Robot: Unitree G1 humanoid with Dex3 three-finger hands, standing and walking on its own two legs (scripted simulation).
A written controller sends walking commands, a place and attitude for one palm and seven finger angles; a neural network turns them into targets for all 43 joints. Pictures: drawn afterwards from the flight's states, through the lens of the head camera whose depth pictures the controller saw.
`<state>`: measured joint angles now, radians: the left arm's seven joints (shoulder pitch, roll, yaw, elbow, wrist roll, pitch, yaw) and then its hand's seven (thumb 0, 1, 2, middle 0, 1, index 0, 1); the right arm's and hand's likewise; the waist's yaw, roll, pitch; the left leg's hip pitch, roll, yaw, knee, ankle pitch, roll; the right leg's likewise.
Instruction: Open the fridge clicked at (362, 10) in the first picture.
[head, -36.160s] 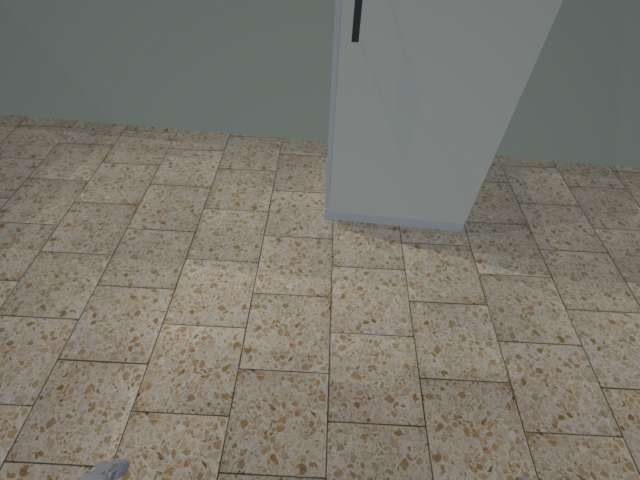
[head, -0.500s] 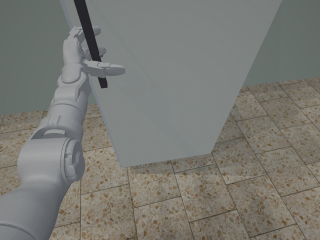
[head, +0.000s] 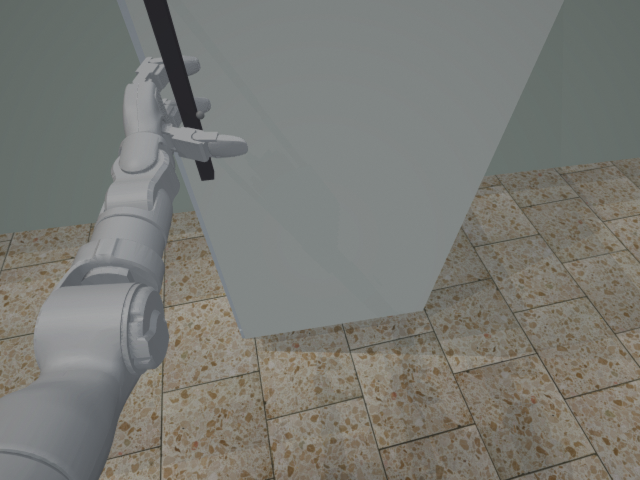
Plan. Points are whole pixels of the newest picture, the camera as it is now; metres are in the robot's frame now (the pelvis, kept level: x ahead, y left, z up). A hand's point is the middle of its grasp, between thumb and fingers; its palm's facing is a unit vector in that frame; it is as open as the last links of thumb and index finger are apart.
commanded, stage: slide the fingers in behind the handle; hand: left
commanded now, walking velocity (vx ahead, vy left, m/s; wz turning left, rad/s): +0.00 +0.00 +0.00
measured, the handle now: (186, 93) +0.57 +0.14 +0.19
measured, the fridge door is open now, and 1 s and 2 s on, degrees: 0 0 0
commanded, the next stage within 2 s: grip the handle and tug to test in 0.06 s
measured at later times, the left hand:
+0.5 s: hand (199, 114) +0.51 +0.12 +0.19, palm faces +0.10 -0.99 +0.02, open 11.3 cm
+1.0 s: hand (201, 113) +0.51 +0.11 +0.19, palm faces +0.11 -0.99 +0.02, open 5.9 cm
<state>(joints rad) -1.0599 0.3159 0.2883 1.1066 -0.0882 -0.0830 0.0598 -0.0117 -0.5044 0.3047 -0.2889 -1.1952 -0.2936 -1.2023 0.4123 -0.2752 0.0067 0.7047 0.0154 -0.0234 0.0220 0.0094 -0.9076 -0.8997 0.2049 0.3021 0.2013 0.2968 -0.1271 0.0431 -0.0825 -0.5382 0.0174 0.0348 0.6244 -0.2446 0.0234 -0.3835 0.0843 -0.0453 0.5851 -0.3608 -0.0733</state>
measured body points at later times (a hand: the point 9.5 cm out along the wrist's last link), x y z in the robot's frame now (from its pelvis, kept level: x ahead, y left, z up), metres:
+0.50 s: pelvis +0.00 +0.01 +0.00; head +0.04 +0.00 +0.45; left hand +0.50 +0.17 +0.20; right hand +0.02 -0.25 -0.13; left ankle +0.04 +0.11 -0.72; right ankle -0.05 -0.07 -0.72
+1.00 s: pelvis +0.01 +0.00 +0.00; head +0.05 -0.01 +0.45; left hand +0.50 +0.17 +0.20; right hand +0.03 -0.26 -0.13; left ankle +0.04 +0.11 -0.72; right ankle -0.05 -0.07 -0.72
